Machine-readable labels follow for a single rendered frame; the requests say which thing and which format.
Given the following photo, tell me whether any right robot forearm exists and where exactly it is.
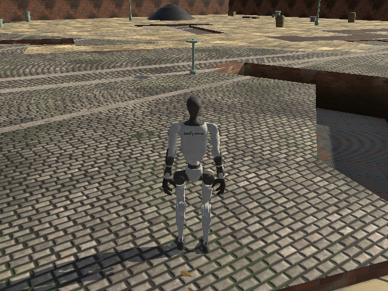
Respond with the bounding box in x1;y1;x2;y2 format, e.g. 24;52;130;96
214;148;225;179

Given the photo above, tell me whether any robot right hand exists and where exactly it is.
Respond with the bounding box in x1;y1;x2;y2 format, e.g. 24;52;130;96
212;178;226;195

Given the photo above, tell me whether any robot left upper arm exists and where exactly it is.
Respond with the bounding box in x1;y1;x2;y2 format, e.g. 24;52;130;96
167;122;181;157

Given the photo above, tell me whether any right robot thigh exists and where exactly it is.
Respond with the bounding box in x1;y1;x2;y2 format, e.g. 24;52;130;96
201;170;215;215

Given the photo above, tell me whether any robot left hand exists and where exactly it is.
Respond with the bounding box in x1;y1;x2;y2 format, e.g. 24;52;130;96
162;178;176;196

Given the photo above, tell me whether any robot right upper arm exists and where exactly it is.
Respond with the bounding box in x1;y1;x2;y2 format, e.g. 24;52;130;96
207;122;221;157

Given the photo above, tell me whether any robot left foot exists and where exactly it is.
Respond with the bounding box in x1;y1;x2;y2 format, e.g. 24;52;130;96
177;235;186;250

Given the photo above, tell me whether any left robot forearm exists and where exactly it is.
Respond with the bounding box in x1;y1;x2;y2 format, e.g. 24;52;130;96
163;148;174;179

